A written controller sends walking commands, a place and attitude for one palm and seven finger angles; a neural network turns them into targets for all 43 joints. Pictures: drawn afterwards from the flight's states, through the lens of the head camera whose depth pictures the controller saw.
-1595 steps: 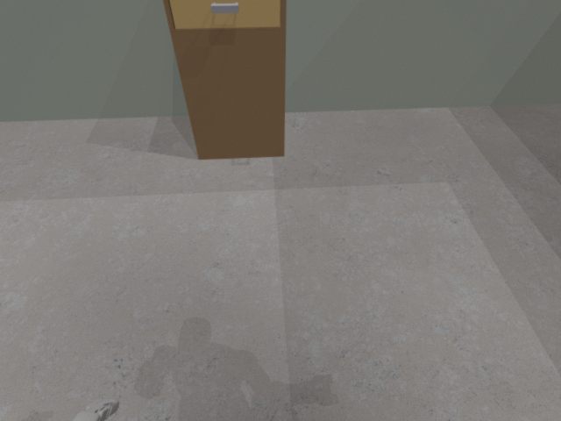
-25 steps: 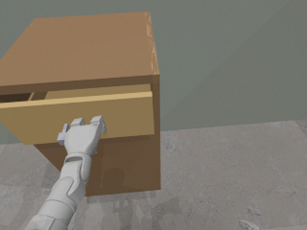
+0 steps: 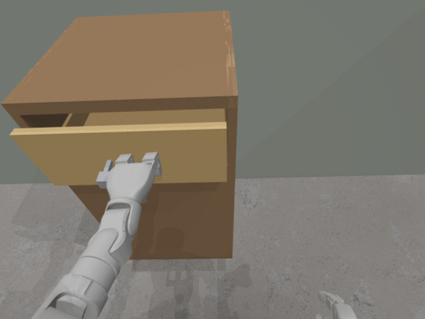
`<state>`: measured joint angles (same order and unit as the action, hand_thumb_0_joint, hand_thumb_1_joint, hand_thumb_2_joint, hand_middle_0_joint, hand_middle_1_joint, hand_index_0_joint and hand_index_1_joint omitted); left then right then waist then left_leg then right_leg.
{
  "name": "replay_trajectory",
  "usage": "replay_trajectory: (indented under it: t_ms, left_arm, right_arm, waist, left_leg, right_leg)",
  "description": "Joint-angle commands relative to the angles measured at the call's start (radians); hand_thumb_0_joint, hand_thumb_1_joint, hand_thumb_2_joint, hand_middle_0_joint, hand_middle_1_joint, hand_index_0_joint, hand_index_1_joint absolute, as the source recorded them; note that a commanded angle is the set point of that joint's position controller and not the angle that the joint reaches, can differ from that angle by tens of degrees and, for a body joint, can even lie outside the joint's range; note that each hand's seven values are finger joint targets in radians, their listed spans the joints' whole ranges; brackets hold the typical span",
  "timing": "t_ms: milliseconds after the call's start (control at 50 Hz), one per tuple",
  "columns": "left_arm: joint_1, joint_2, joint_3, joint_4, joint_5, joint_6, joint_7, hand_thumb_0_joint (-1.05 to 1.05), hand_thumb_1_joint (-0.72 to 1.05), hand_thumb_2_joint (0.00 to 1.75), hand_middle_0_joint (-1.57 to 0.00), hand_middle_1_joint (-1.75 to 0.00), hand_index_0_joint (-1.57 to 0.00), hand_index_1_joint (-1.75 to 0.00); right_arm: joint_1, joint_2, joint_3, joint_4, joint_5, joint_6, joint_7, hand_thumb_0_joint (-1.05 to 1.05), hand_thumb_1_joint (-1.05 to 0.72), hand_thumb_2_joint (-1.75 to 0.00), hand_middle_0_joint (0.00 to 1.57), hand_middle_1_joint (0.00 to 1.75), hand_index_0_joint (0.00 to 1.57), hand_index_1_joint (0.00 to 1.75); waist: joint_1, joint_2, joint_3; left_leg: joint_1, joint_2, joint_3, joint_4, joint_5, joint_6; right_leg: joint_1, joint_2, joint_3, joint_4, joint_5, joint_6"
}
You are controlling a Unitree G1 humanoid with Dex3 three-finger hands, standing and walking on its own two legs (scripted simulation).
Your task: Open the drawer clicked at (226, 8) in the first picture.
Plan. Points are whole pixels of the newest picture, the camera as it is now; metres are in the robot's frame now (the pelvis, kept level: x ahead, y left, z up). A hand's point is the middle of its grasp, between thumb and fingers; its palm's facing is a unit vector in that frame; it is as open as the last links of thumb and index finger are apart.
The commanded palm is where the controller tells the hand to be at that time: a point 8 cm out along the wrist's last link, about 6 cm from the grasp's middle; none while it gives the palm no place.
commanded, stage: pull the drawer open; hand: left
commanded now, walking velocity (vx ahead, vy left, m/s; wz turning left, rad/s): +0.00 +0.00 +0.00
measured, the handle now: (126, 171) +0.41 +0.21 +0.04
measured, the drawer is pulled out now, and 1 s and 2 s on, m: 0.06 0.26 0.30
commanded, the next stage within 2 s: open the thumb to release the handle in 1.34 s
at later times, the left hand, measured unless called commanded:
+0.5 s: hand (131, 241) +0.26 +0.17 +0.02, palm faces +0.02 -0.15 -0.99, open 6.1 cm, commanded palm +0.21 +0.20 +0.07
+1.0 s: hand (117, 304) +0.16 +0.17 +0.02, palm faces +0.00 -0.18 -0.98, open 6.1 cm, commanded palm +0.10 +0.19 +0.07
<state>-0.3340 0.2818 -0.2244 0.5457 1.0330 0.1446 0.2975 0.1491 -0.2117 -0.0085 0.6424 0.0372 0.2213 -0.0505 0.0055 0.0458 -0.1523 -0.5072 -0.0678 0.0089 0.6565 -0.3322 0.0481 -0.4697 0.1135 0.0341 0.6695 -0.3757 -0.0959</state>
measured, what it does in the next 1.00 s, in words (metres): stands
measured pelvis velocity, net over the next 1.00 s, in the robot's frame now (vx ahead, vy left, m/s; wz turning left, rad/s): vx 0.00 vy -0.01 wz -0.04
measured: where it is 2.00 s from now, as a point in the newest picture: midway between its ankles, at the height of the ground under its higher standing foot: outside the picture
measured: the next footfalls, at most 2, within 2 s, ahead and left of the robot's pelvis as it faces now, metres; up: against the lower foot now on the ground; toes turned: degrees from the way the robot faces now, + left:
none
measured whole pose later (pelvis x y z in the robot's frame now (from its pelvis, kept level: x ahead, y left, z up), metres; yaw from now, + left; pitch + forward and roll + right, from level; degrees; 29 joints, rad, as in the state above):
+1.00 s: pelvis +0.00 -0.01 -0.01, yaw -2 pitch +7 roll +2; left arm 0.65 0.34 -0.18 -0.29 1.03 0.02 0.38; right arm 0.09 -0.23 0.02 0.55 -0.01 0.15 0.07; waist 0.07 0.05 -0.14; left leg -0.47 -0.04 0.04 0.73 -0.38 0.03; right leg -0.45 0.14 0.06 0.76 -0.42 -0.12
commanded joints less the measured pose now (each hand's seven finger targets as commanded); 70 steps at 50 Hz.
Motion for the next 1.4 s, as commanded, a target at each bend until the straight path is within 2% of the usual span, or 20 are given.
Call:
replay_trajectory:
  t_ms: [0, 40, 100, 140, 280, 360, 420, 460, 540, 600, 660, 720, 840, 880, 900, 960, 1100, 1200, 1260, 1380]
  left_arm:
    - [-0.060, 0.177, 0.143, -0.237, -0.030, 0.002, 0.034, 0.00, 0.90, 0.90, -0.40, -1.35, -0.40, -1.35]
    - [0.078, 0.187, 0.170, -0.290, -0.049, -0.005, 0.032, 0.00, 0.90, 0.90, -0.40, -1.35, -0.40, -1.35]
    - [0.169, 0.166, 0.150, -0.393, -0.050, -0.001, 0.034, 0.00, 0.90, 0.90, -0.40, -1.35, -0.40, -1.35]
    - [0.273, 0.185, 0.178, -0.440, -0.055, 0.007, 0.040, 0.00, 0.90, 0.90, -0.40, -1.35, -0.40, -1.35]
    - [0.409, 0.182, 0.167, -0.602, -0.030, 0.043, 0.068, 0.00, 0.90, 0.90, -0.40, -1.35, -0.40, -1.35]
    - [0.481, 0.143, 0.124, -0.657, -0.023, 0.052, 0.074, 0.00, 0.90, 0.90, -0.40, -1.35, -0.40, -1.35]
    - [0.530, 0.154, 0.138, -0.678, -0.026, 0.049, 0.075, 0.00, 0.90, 0.90, -0.40, -1.35, -0.40, -1.35]
    - [0.564, 0.152, 0.139, -0.707, -0.022, 0.043, 0.076, 0.00, 0.90, 0.90, -0.40, -1.35, -0.40, -1.35]
    - [0.635, 0.134, 0.117, -0.756, -0.019, 0.026, 0.072, 0.00, 0.90, 0.90, -0.40, -1.35, -0.40, -1.35]
    - [0.696, 0.145, 0.127, -0.809, -0.015, 0.010, 0.073, 0.00, 0.90, 0.90, -0.40, -1.35, -0.40, -1.35]
    - [0.771, 0.163, 0.146, -0.827, -0.013, -0.007, 0.071, 0.00, 0.90, 0.90, -0.40, -1.35, -0.40, -1.35]
    - [0.882, 0.156, 0.149, -0.899, -0.019, -0.030, 0.076, 0.00, 0.90, 0.90, -0.40, -1.35, -0.40, -1.35]
    - [1.032, 0.165, 0.170, -0.954, -0.022, -0.066, 0.097, 0.00, 0.90, 0.90, -0.40, -1.35, -0.40, -1.35]
    - [1.040, 0.204, 0.217, -0.979, -0.020, -0.077, 0.112, 0.00, 0.90, 0.90, -0.40, -1.35, -0.40, -1.35]
    - [1.076, 0.191, 0.205, -1.004, -0.018, -0.083, 0.122, 0.00, 0.90, 0.90, -0.40, -1.35, -0.40, -1.35]
    - [1.174, 0.201, 0.231, -1.001, -0.027, -0.103, 0.145, 0.00, 0.90, 0.90, -0.40, -1.35, -0.40, -1.35]
    - [1.292, 0.223, 0.281, -1.031, -0.044, -0.138, 0.203, 0.00, 0.90, 0.90, -0.40, -1.35, -0.40, -1.35]
    - [1.343, 0.232, 0.302, -1.062, -0.053, -0.155, 0.222, 0.00, 0.90, 0.90, -0.40, -1.35, -0.40, -1.35]
    - [1.402, 0.248, 0.338, -1.034, -0.075, -0.173, 0.217, 0.00, 0.90, 0.90, -0.40, -1.35, -0.40, -1.35]
    - [1.404, 0.276, 0.374, -1.048, -0.073, -0.177, 0.231, 0.00, 0.90, 0.90, -0.40, -1.35, -0.40, -1.35]
  right_arm:
    - [-0.092, -0.130, -0.041, -0.167, -0.006, -0.046, 0.005, 0.00, -0.90, -0.90, 0.20, 0.30, 0.20, 0.30]
    - [-0.107, -0.128, -0.040, -0.185, -0.003, -0.057, 0.011, 0.00, -0.90, -0.90, 0.20, 0.30, 0.20, 0.30]
    - [-0.122, -0.131, -0.043, -0.199, -0.002, -0.065, 0.027, 0.00, -0.90, -0.90, 0.20, 0.30, 0.20, 0.30]
    - [-0.127, -0.130, -0.041, -0.206, 0.002, -0.072, 0.034, 0.00, -0.90, -0.90, 0.20, 0.30, 0.20, 0.30]
    - [-0.173, -0.128, -0.040, -0.212, 0.000, -0.086, 0.057, 0.00, -0.90, -0.90, 0.20, 0.30, 0.20, 0.30]
    - [-0.194, -0.118, -0.034, -0.218, -0.006, -0.095, 0.067, 0.00, -0.90, -0.90, 0.20, 0.30, 0.20, 0.30]
    - [-0.213, -0.112, -0.025, -0.220, -0.007, -0.097, 0.068, 0.00, -0.90, -0.90, 0.20, 0.30, 0.20, 0.30]
    - [-0.222, -0.105, -0.022, -0.222, -0.010, -0.102, 0.071, 0.00, -0.90, -0.90, 0.20, 0.30, 0.20, 0.30]
    - [-0.236, -0.095, -0.013, -0.230, -0.014, -0.104, 0.080, 0.00, -0.90, -0.90, 0.20, 0.30, 0.20, 0.30]
    - [-0.240, -0.089, -0.007, -0.237, -0.019, -0.104, 0.089, 0.00, -0.90, -0.90, 0.20, 0.30, 0.20, 0.30]
    - [-0.252, -0.089, 0.004, -0.242, -0.023, -0.107, 0.096, 0.00, -0.90, -0.90, 0.20, 0.30, 0.20, 0.30]
    - [-0.255, -0.083, 0.005, -0.260, -0.029, -0.110, 0.107, 0.00, -0.90, -0.90, 0.20, 0.30, 0.20, 0.30]
    - [-0.256, -0.088, 0.007, -0.274, -0.036, -0.118, 0.121, 0.00, -0.90, -0.90, 0.20, 0.30, 0.20, 0.30]
    - [-0.258, -0.099, 0.005, -0.275, -0.039, -0.116, 0.120, 0.00, -0.90, -0.90, 0.20, 0.30, 0.20, 0.30]
    - [-0.260, -0.096, 0.004, -0.286, -0.042, -0.119, 0.121, 0.00, -0.90, -0.90, 0.20, 0.30, 0.20, 0.30]
    - [-0.255, -0.100, 0.002, -0.286, -0.046, -0.126, 0.125, 0.00, -0.90, -0.90, 0.20, 0.30, 0.20, 0.30]
    - [-0.245, -0.110, -0.006, -0.297, -0.053, -0.128, 0.121, 0.00, -0.90, -0.90, 0.20, 0.30, 0.20, 0.30]
    - [-0.241, -0.117, -0.014, -0.309, -0.058, -0.130, 0.120, 0.00, -0.90, -0.90, 0.20, 0.30, 0.20, 0.30]
    - [-0.246, -0.111, -0.007, -0.299, -0.054, -0.129, 0.112, 0.00, -0.90, -0.90, 0.20, 0.30, 0.20, 0.30]
    - [-0.251, -0.119, -0.005, -0.305, -0.057, -0.123, 0.109, 0.00, -0.90, -0.90, 0.20, 0.30, 0.20, 0.30]
  waist:
    - [0.054, -0.106, -0.314]
    - [0.070, -0.148, -0.303]
    - [0.068, -0.120, -0.268]
    - [0.077, -0.129, -0.256]
    - [0.081, -0.035, -0.219]
    - [0.075, -0.078, -0.180]
    - [0.081, -0.104, -0.158]
    - [0.086, -0.123, -0.155]
    - [0.087, -0.087, -0.118]
    - [0.098, -0.056, -0.140]
    - [0.099, -0.092, -0.109]
    - [0.113, -0.079, -0.119]
    - [0.113, -0.074, -0.077]
    - [0.117, -0.052, -0.103]
    - [0.123, -0.047, -0.104]
    - [0.125, -0.081, -0.092]
    - [0.130, -0.071, -0.080]
    - [0.131, -0.066, -0.078]
    - [0.137, -0.112, -0.079]
    - [0.138, -0.048, -0.089]
  left_leg:
    - [0.097, -0.004, -0.013, -0.030, 0.314, -0.007]
    - [0.072, -0.009, -0.012, -0.039, 0.296, -0.009]
    - [0.078, -0.007, -0.010, -0.048, 0.302, -0.011]
    - [0.074, -0.009, -0.005, -0.048, 0.302, -0.014]
    - [0.132, -0.002, -0.008, -0.056, 0.325, -0.021]
    - [0.149, 0.003, -0.015, -0.046, 0.323, -0.019]
    - [0.149, 0.002, -0.021, -0.047, 0.307, -0.019]
    - [0.151, 0.001, -0.022, -0.046, 0.298, -0.020]
    - [0.163, 0.001, -0.025, -0.038, 0.295, -0.020]
    - [0.173, 0.002, -0.023, -0.026, 0.311, -0.022]
    - [0.143, 0.003, -0.025, -0.015, 0.278, -0.026]
    - [0.139, 0.005, -0.023, -0.002, 0.277, -0.024]
    - [0.086, 0.004, -0.024, 0.028, 0.216, -0.023]
    - [0.080, 0.004, -0.026, 0.040, 0.213, -0.025]
    - [0.077, 0.004, -0.024, 0.051, 0.203, -0.023]
    - [0.045, 0.001, -0.027, 0.075, 0.178, -0.025]
    - [0.007, -0.008, -0.031, 0.112, 0.135, -0.023]
    - [-0.008, -0.008, -0.030, 0.134, 0.099, -0.021]
    - [-0.048, -0.012, -0.036, 0.150, 0.090, -0.026]
    - [-0.060, -0.016, -0.040, 0.163, 0.094, -0.028]
  right_leg:
    - [0.270, -0.092, 0.102, -0.055, 0.673, 0.069]
    - [0.312, -0.100, 0.119, -0.052, 0.750, 0.079]
    - [0.305, -0.102, 0.124, -0.050, 0.773, 0.078]
    - [0.318, -0.101, 0.123, -0.049, 0.792, 0.081]
    - [0.263, -0.077, 0.122, -0.058, 0.644, 0.060]
    - [0.227, -0.074, 0.114, -0.057, 0.621, 0.066]
    - [0.224, -0.073, 0.124, -0.057, 0.619, 0.068]
    - [0.228, -0.077, 0.126, -0.057, 0.626, 0.071]
    - [0.205, -0.076, 0.130, -0.056, 0.620, 0.068]
    - [0.215, -0.078, 0.137, -0.044, 0.645, 0.064]
    - [0.197, -0.077, 0.158, -0.040, 0.650, 0.068]
    - [0.204, -0.080, 0.158, -0.031, 0.649, 0.065]
    - [0.163, -0.086, 0.171, -0.025, 0.596, 0.065]
    - [0.162, -0.084, 0.187, -0.018, 0.581, 0.057]
    - [0.154, -0.089, 0.192, -0.015, 0.577, 0.059]
    - [0.137, -0.096, 0.203, -0.006, 0.590, 0.064]
    - [0.111, -0.109, 0.235, -0.005, 0.565, 0.066]
    - [0.078, -0.116, 0.257, -0.024, 0.457, 0.065]
    - [0.123, -0.134, 0.292, -0.012, 0.571, 0.081]
    - [0.121, -0.140, 0.305, -0.004, 0.593, 0.080]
